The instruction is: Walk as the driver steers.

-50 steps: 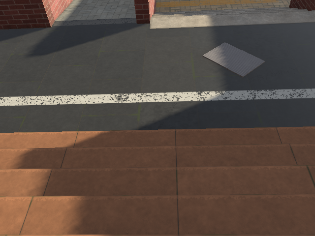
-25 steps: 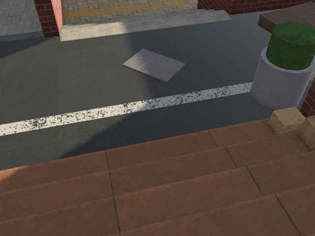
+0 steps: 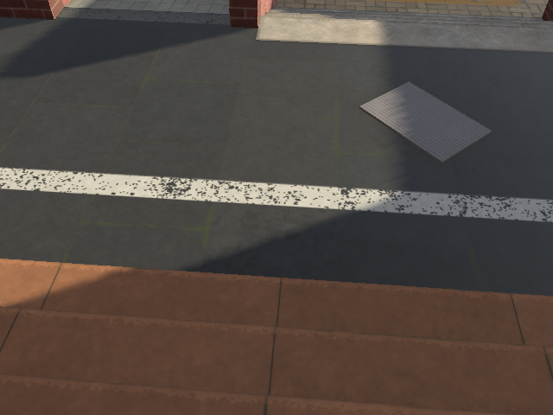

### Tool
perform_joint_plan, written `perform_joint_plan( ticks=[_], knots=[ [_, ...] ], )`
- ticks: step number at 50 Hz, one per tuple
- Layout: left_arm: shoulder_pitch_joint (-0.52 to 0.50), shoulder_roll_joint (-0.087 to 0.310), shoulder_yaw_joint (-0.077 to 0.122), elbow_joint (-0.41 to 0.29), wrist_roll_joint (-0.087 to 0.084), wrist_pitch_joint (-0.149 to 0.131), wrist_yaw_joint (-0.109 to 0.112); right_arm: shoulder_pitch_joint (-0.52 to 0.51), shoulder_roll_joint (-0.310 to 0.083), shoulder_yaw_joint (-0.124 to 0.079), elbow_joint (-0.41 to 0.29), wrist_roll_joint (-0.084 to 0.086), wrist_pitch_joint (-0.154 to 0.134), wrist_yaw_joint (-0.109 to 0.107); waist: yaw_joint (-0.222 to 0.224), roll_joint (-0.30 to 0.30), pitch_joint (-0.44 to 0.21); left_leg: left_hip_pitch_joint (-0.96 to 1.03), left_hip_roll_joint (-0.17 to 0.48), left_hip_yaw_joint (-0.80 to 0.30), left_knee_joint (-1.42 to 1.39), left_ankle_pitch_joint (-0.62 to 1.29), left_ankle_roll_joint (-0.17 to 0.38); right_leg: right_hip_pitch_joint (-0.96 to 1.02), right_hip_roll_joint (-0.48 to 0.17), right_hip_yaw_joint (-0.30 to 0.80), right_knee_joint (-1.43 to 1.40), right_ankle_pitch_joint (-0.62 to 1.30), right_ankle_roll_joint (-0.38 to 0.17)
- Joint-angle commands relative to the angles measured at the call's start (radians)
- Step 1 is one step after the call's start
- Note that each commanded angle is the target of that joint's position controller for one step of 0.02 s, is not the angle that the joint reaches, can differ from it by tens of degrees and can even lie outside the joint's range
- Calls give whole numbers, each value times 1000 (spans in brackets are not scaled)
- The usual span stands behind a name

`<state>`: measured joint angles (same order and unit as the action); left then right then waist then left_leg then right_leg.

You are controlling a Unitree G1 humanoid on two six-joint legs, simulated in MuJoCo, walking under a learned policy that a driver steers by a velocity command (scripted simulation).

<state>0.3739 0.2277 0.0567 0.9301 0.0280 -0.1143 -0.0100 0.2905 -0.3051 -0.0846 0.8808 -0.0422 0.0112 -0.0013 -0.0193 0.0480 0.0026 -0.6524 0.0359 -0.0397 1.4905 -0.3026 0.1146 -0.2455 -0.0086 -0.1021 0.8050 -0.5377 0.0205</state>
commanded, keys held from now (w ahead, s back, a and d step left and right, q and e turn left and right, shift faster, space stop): w+q+shift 0.20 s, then w+e+shift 0.70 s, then e+shift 0.10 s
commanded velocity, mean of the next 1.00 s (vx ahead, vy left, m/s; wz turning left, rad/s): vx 0.98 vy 0.00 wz -0.16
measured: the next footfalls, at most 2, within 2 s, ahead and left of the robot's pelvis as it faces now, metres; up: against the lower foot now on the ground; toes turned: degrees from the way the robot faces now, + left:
left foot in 0.20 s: +0.29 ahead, +0.07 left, -0.13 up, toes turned +19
right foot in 0.56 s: +0.59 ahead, +0.04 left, -0.26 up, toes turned +10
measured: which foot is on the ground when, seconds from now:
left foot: up 0.00-0.18, down 0.20-0.56, up 0.58-0.90, down 0.92-1.00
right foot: down 0.00-0.20, up 0.22-0.54, down 0.56-0.90, up 0.92-1.00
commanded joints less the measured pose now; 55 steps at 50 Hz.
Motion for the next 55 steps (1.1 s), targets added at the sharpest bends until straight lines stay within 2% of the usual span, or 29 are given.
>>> perform_joint_plan(
  ticks=[1, 5, 8, 10, 11, 12, 13, 14, 15, 16, 18, 20, 23, 26, 28, 29, 30, 32, 34, 37, 39, 42, 45, 46, 47, 48, 51, 53, 55],
  knots=[
    [-72, 111, 22, -39, -9, -31, 22, -72, 26, 13, -110, -21, -1, 43, -41, -206, 191, -78, 80, -61, -343, 309, -25, -215, -341, 292, -328, 477, -144],
    [-105, 72, 4, -13, -27, -53, 26, -144, 46, 24, -114, 31, -25, 102, -65, -121, 132, 351, 6, 130, -748, 932, 18, -364, -192, -42, -266, 189, -37],
    [-37, 140, 14, 35, -12, -28, 37, -25, -43, 5, -33, 10, 1, 66, -98, -87, 75, 616, -108, 314, -700, 718, 41, -216, -183, -138, 36, 604, -29],
    [-19, 223, 32, 52, 2, 22, 49, 313, -119, -36, 60, 8, 15, 23, -270, -69, -83, 930, -97, 175, -839, 429, 140, -187, -209, -98, 689, 978, -35],
    [-104, 179, 35, 47, 22, 42, 53, 364, -157, -44, 81, 3, -1, 22, -333, 92, 34, 974, -11, 4, -1015, 463, 229, -430, -38, -90, 1201, 132, -35],
    [5, 95, 9, -30, 23, 28, 59, 305, -219, -33, 97, 19, -22, 15, -124, 226, -2, 1121, 86, -78, -746, 942, 136, -707, -73, 51, 1169, -116, -54],
    [138, 123, 3, -22, 26, 26, 47, 245, -169, -16, 47, 38, -28, 9, -56, 38, -129, 1106, 203, -208, -789, 929, 151, -693, -142, 135, 1002, -35, -72],
    [45, 172, 22, -20, 29, 34, 36, 145, -115, 3, 37, 44, -32, 8, -26, -179, -33, 902, 150, -207, -933, 648, 100, -675, -133, 115, 818, 112, -95],
    [115, 149, 20, -19, 38, 39, 34, 98, -135, -2, 33, 36, -42, 4, 36, 10, -33, 751, 252, -364, -936, 556, 168, -643, -137, 145, 775, 133, -80],
    [75, 129, 13, -18, 48, 61, 25, 68, -116, 8, 49, 35, -57, -3, 72, -23, 26, 583, 270, -342, -954, 562, 196, -599, -151, 173, 628, 144, -43],
    [-15, 121, 16, 5, 26, 104, 25, 56, -130, -5, 55, -11, -94, -1, 45, -95, 133, 297, 255, -349, -1012, 217, 190, -504, -143, 261, 515, 278, -16],
    [-84, 114, 22, -15, -7, 80, -3, -36, -26, 25, 69, 15, -140, -10, 96, -94, 184, 87, 81, -48, -974, 158, 37, -296, -93, 214, 62, 760, -58],
    [-79, 27, -2, 18, -23, 67, -33, -11, -10, 42, 86, 52, -155, -22, 73, -28, 83, 20, 39, 108, -873, 127, -20, 62, 3, 5, 1, 1127, -96],
    [173, 92, 19, 111, 3, 96, -6, -43, -53, 34, 99, 35, -137, -25, 162, 40, 52, 189, 73, 182, -534, 731, -61, 210, 97, -116, 77, 817, -179],
    [645, 154, 67, 209, -1, 126, 10, -279, -109, 10, 57, 31, -122, -29, 507, -124, -28, -18, 19, 218, 361, 759, -84, 568, -1, 24, -96, 678, -352],
    [558, 106, 38, 212, -43, 121, 0, -402, 54, 42, 4, 21, -108, -30, 466, -374, 163, -230, -169, 230, 778, -274, -63, 406, -32, 143, -250, 852, -368],
    [446, 58, -6, 200, -49, 92, 5, -291, 117, 76, -112, 13, -121, -30, 196, -365, 184, -462, -136, 70, 546, -258, -34, 450, -71, 425, -160, 1258, -338],
    [281, 97, 3, 137, -6, 71, -2, -102, 67, 74, -45, -37, -117, -23, 28, 79, 91, -364, -28, -50, 232, -231, -14, 300, -176, 666, -231, 724, -373],
    [70, 169, 16, 48, 10, 27, 38, -243, 29, 81, -125, -37, -99, -24, -54, -2, 172, -295, 19, -110, -215, -95, -141, -108, -215, 939, -392, 302, -470],
    [88, 186, 22, 34, 6, 16, 43, -257, 0, 64, -76, -10, -79, -1, -3, -61, 130, 180, -11, 11, -456, 277, -158, -356, -92, 660, -321, 542, -381],
    [78, 74, -6, 37, -46, 0, 31, -263, 23, 66, -96, 2, -103, 16, 29, 8, 91, 334, -21, 9, -800, 807, -117, -390, 82, 495, -170, 324, -271],
    [161, 114, 9, 53, -21, 44, 20, -329, 81, 83, -152, 33, -90, 15, 129, -143, 82, 440, -92, 52, -965, 585, -129, -248, 93, 506, -63, 346, -244],
    [-63, 181, 23, -1, 0, 47, 18, 313, -47, 12, 1, 25, -113, -21, -261, -95, -142, 1002, -23, 11, -1008, 662, -93, -340, 119, 391, 694, 721, -204],
    [-116, 97, 21, -30, -14, 43, 27, 384, -87, -3, 42, 1, -121, -23, -279, 50, -97, 1085, 130, -111, -1052, 668, -49, -535, 221, 309, 1091, 11, -169],
    [25, 42, 11, -88, -65, 41, 63, 313, -85, 10, 27, -23, -130, 2, -93, 140, -104, 1185, 350, -245, -762, 1237, -40, -741, 141, 284, 1212, -130, -159],
    [106, 66, 6, -80, -55, 50, 70, 209, -38, 19, -27, -12, -134, 15, -24, 83, -177, 1175, 431, -360, -828, 986, 26, -844, 51, 238, 1047, -14, -138],
    [-193, 110, 28, -150, 55, 100, 30, 151, 23, 28, -12, 14, -160, 11, -41, 25, 74, 665, 428, -361, -965, 535, 109, -881, -81, 226, 826, 119, -99],
    [-262, 71, 15, -220, 6, 113, -9, 62, 30, 33, 8, 37, -164, -10, 54, 41, 202, 212, 287, -114, -1011, 476, 13, -549, -94, 172, 292, 369, -74],
    [-75, 25, 10, -142, 32, 135, -34, -14, -62, 10, -4, 40, -154, -24, 141, 108, 32, 118, 271, 5, -924, 546, -12, -199, -4, 39, 391, 647, -100]
  ],
)
Keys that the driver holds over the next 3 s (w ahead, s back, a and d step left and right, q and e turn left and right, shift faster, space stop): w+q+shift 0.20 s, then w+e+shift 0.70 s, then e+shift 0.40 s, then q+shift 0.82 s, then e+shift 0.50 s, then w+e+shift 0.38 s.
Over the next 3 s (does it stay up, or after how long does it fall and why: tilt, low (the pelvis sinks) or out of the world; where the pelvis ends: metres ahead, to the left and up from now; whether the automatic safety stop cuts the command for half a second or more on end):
stays up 1.22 0.17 -0.48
